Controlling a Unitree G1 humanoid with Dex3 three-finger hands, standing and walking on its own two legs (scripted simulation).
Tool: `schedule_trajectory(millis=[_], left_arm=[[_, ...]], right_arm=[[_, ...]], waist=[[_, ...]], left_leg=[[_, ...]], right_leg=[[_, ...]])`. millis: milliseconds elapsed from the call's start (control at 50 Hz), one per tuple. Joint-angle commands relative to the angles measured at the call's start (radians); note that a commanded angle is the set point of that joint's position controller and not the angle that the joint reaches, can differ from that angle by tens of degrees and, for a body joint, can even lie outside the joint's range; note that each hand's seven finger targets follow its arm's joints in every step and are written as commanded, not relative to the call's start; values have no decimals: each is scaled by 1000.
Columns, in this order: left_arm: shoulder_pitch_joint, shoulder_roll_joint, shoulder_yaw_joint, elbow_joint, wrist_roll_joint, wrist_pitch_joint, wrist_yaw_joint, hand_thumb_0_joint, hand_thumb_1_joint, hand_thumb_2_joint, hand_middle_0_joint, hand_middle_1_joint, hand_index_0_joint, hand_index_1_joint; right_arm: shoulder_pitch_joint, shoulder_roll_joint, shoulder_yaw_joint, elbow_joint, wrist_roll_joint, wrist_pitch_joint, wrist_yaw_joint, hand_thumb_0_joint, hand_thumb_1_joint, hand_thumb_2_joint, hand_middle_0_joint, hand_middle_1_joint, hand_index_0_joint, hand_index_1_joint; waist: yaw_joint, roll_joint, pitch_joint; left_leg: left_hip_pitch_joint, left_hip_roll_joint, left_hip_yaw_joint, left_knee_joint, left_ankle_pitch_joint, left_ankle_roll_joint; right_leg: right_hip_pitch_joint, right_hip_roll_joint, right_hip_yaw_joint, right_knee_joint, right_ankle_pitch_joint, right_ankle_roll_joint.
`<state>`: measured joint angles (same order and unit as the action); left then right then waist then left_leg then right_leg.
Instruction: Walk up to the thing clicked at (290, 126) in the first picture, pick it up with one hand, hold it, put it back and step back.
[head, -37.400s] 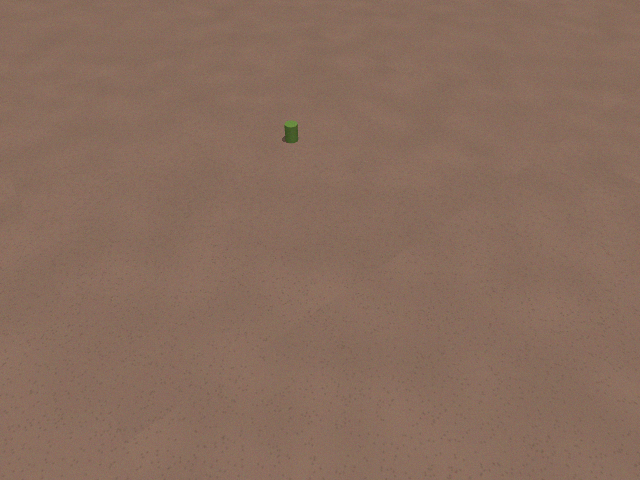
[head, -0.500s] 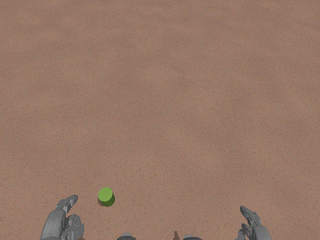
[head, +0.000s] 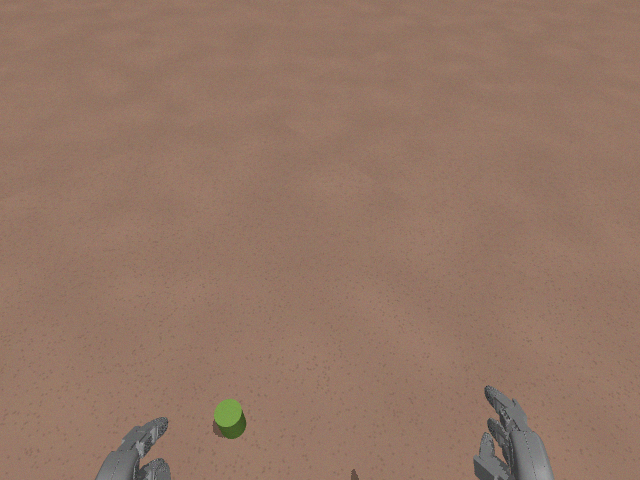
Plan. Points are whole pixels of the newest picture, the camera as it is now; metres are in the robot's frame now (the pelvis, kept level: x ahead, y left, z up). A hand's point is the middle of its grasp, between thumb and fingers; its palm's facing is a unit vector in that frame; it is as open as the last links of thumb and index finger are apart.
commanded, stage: home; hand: left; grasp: from above
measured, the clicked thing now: (230, 419) +0.45 +0.24 -0.67
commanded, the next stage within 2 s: stand in 1.66 s
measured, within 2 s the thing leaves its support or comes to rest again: neither
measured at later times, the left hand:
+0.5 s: hand out of the picture +0.16 +0.17 -0.05, palm faces +0.03 -0.98 -0.20, open 7.4 cm
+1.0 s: hand out of the picture +0.17 +0.17 -0.05, palm faces +0.03 -0.98 -0.20, open 7.4 cm
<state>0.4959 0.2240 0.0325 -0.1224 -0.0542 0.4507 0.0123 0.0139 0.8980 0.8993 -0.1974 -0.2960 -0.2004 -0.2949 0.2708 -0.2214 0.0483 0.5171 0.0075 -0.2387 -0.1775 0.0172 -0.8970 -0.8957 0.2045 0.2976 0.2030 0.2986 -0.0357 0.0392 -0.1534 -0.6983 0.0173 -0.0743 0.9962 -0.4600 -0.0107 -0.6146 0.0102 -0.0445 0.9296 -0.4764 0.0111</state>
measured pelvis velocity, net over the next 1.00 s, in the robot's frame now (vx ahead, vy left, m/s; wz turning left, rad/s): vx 0.00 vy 0.00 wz -0.01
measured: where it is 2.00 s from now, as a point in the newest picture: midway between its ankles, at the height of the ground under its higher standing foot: outside the picture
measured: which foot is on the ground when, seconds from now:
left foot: down 0.00-1.00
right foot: down 0.00-1.00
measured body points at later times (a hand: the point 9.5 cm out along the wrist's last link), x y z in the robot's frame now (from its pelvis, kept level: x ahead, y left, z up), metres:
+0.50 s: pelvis +0.00 +0.00 +0.00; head +0.01 +0.00 +0.45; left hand +0.16 +0.22 -0.03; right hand +0.15 -0.25 -0.06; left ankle +0.02 +0.12 -0.68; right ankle -0.01 -0.13 -0.68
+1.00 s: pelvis +0.00 +0.00 +0.00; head +0.02 +0.00 +0.45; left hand +0.17 +0.23 -0.03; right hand +0.16 -0.25 -0.06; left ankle +0.02 +0.12 -0.68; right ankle -0.01 -0.13 -0.68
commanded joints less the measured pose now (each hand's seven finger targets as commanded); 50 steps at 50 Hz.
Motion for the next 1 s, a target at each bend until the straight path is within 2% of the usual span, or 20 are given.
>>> schedule_trajectory(millis=[0,200,220,300,360,440,460,540,560,580,600,660,700,720,740,780,860,920,940,980], left_arm=[[-23,93,52,-182,9,-52,12,0,899,899,-200,-299,-200,-299],[-39,116,68,-209,9,-57,18,0,900,900,-200,-300,-200,-300],[-21,99,53,-185,7,-55,15,0,900,900,-200,-300,-200,-300],[-30,111,67,-200,7,-54,17,0,900,900,-200,-300,-200,-300],[-6,89,50,-167,6,-50,13,0,900,900,-200,-300,-200,-300],[-18,105,63,-189,6,-51,13,0,900,900,-200,-300,-200,-300],[-58,134,78,-238,5,-57,16,0,900,900,-200,-299,-200,-299],[-20,99,53,-194,1,-53,11,0,900,900,-200,-300,-200,-300],[7,80,43,-162,2,-48,9,0,900,900,-200,-300,-200,-300],[-35,117,67,-228,0,-55,11,0,900,900,-200,-300,-200,-300],[-27,120,70,-210,2,-54,12,0,900,900,-200,-300,-200,-300],[-16,118,64,-210,3,-55,14,0,900,900,-200,-300,-200,-300],[1,83,38,-178,0,-49,10,0,900,900,-200,-300,-200,-300],[-30,126,74,-239,-1,-55,15,0,900,900,-200,-300,-200,-300],[-39,129,75,-226,0,-56,16,0,900,900,-200,-300,-200,-300],[4,95,44,-191,2,-53,12,0,900,900,-200,-300,-200,-300],[-18,122,67,-218,2,-55,16,0,900,900,-200,-300,-200,-300],[12,98,55,-184,1,-52,14,0,900,900,-200,-300,-200,-300],[-13,122,70,-217,2,-55,18,0,900,900,-200,-300,-200,-300],[-4,120,61,-214,6,-57,19,0,900,900,-200,-300,-200,-300]], right_arm=[[-51,-119,-59,-149,-5,-59,-16,0,-900,-900,200,300,200,300],[-52,-120,-61,-145,-2,-62,-21,0,-900,-900,200,300,200,300],[-53,-118,-58,-145,-2,-63,-21,0,-900,-900,200,300,200,300],[-52,-120,-63,-142,-1,-67,-23,0,-900,-900,200,300,200,300],[-49,-119,-61,-141,-1,-69,-23,0,-900,-900,200,300,200,300],[-51,-120,-63,-141,-1,-71,-23,0,-900,-900,200,300,200,300],[-48,-122,-65,-142,-1,-71,-24,0,-900,-900,200,300,200,300],[-46,-122,-63,-134,-3,-73,-22,0,-900,-900,200,300,200,300],[-45,-121,-63,-135,-3,-73,-22,0,-900,-900,200,300,200,300],[-50,-127,-67,-139,-3,-73,-22,0,-901,-900,200,300,200,300],[-45,-123,-66,-136,-3,-71,-22,0,-900,-900,200,300,200,300],[-41,-124,-66,-140,-2,-69,-22,0,-900,-900,200,300,200,300],[-39,-122,-64,-134,-3,-69,-21,0,-900,-900,200,300,200,300],[-46,-127,-69,-139,-3,-69,-22,0,-900,-900,200,300,200,300],[-46,-125,-68,-135,-3,-67,-23,0,-900,-900,200,300,200,300],[-33,-123,-67,-130,-4,-65,-21,0,-900,-900,200,300,200,300],[-41,-127,-71,-138,-4,-61,-22,0,-900,-900,200,300,200,300],[-38,-121,-67,-131,-3,-58,-20,0,-900,-900,200,300,200,300],[-43,-124,-68,-139,-3,-56,-21,0,-900,-900,200,300,200,300],[-41,-132,-73,-143,-2,-53,-20,0,-900,-900,200,300,200,300]], waist=[[-13,8,-83],[0,1,-78],[-5,-4,-67],[-2,5,-74],[-6,1,-50],[-2,16,-68],[-2,14,-70],[-3,13,-56],[-6,13,-65],[0,17,-73],[-4,16,-70],[-5,14,-96],[-13,-9,-77],[-4,13,-88],[-6,14,-87],[-9,-2,-98],[-5,8,-108],[-3,2,-77],[2,20,-92],[-2,17,-96]], left_leg=[[136,-19,32,-153,196,28],[115,-20,33,-159,134,30],[110,-20,32,-161,126,30],[112,-16,29,-165,127,28],[109,-13,27,-170,120,26],[112,-14,29,-168,118,26],[109,-16,33,-162,112,27],[107,-13,28,-166,113,25],[114,-12,27,-167,125,24],[109,-12,24,-167,120,24],[112,-15,31,-158,133,25],[122,-17,34,-144,181,26],[117,-15,33,-143,176,28],[120,-14,32,-148,175,26],[118,-16,34,-143,171,27],[129,-16,33,-138,211,27],[133,-16,34,-136,215,27],[122,-15,31,-144,200,26],[127,-13,29,-147,206,25],[136,-11,26,-149,223,24]], right_leg=[[9,19,-15,-155,195,-12],[1,17,-12,-166,138,-11],[-4,18,-12,-166,132,-10],[-6,21,-14,-159,131,-12],[-16,23,-15,-154,122,-13],[-14,22,-13,-156,119,-14],[-17,20,-10,-160,114,-12],[-18,23,-13,-150,115,-13],[-16,25,-16,-145,126,-14],[-13,24,-16,-146,120,-13],[-16,22,-12,-151,132,-12],[-4,20,-8,-142,177,-13],[-10,23,-10,-145,175,-11],[-2,21,-12,-142,172,-12],[-7,19,-8,-147,170,-11],[3,21,-10,-137,204,-13],[8,19,-8,-141,213,-10],[0,21,-12,-139,192,-14],[6,22,-13,-136,195,-16],[7,24,-15,-129,209,-17]])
